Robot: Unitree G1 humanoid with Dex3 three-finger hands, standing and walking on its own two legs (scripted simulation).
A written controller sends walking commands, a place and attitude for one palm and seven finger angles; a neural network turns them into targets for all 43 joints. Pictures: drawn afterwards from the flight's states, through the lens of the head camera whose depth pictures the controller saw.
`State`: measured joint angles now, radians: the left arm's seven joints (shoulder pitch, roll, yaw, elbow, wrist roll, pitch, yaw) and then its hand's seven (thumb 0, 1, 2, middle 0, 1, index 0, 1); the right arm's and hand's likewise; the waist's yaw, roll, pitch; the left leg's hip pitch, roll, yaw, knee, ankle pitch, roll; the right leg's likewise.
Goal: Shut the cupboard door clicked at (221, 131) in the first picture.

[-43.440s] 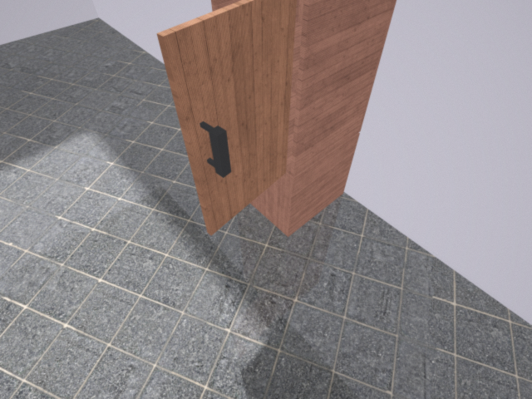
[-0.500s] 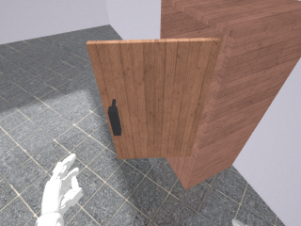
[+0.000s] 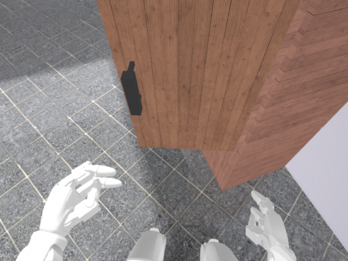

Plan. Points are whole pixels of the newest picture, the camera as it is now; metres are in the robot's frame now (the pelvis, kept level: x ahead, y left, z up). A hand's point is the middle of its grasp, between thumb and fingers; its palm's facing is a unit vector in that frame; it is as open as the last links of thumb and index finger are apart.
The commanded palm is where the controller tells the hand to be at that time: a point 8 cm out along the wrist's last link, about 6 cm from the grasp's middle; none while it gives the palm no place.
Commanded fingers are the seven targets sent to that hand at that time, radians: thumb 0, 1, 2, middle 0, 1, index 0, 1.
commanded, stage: raise the hand and make a fist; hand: left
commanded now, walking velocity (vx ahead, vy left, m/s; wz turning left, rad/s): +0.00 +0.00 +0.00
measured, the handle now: (134, 88) +0.49 +0.15 +0.10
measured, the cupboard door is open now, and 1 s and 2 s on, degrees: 66 66 66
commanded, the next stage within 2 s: bring the fist close to the handle in 1.22 s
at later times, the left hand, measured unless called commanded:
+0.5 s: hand (65, 197) +0.22 +0.23 +0.09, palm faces +0.07 -1.00 -0.03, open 3.1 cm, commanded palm +0.19 +0.27 +0.09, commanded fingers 0.00 0.90 0.90 -1.30 -1.50 -1.30 -1.50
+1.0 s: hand (74, 186) +0.24 +0.22 +0.08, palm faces -0.01 -1.00 -0.01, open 3.1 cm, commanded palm +0.22 +0.27 +0.10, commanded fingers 0.00 0.90 0.90 -1.30 -1.50 -1.30 -1.50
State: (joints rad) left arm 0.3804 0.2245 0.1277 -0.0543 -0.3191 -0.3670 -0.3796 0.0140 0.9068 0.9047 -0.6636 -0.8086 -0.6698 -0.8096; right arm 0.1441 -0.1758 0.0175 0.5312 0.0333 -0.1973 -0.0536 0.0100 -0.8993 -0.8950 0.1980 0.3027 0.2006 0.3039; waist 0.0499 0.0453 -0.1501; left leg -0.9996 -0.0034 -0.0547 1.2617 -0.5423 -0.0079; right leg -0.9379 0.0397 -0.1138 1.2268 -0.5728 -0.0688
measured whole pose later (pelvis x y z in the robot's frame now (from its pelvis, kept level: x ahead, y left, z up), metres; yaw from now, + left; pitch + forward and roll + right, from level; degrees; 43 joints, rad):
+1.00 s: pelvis +0.01 +0.04 +0.03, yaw -1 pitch +13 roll -3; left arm 0.37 0.24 0.12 -0.02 -0.28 -0.29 -0.22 0.01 0.91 0.90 -1.30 -1.50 -1.30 -1.50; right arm 0.27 -0.24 0.03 0.49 0.03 -0.16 -0.04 0.01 -0.90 -0.90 0.20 0.30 0.20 0.30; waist 0.01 0.05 -0.15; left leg -0.83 -0.02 -0.02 1.09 -0.49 0.05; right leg -0.76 0.03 -0.07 1.03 -0.50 -0.02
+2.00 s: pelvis +0.01 +0.02 +0.04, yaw -1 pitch +14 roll -1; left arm -0.04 0.16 0.01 0.28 -0.17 -0.30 -0.05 0.02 0.91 0.90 -1.30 -1.50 -1.30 -1.50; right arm 0.26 -0.25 0.01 0.56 0.03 -0.10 -0.02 0.01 -0.90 -0.90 0.20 0.30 0.20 0.30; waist -0.02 0.04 -0.14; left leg -0.84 -0.01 -0.01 1.07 -0.48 0.03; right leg -0.79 0.03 -0.06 1.04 -0.50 -0.04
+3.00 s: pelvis +0.00 +0.01 +0.04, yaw -2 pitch +15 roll -1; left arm -0.42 0.16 0.08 0.72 -0.12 -0.40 0.03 0.02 0.90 0.90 -1.30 -1.50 -1.31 -1.50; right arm 0.25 -0.24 0.01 0.60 0.02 -0.02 0.00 0.01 -0.90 -0.90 0.20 0.30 0.20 0.30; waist -0.06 0.03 -0.13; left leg -0.86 -0.01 0.00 1.04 -0.44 0.02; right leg -0.82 0.04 -0.05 1.03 -0.47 -0.04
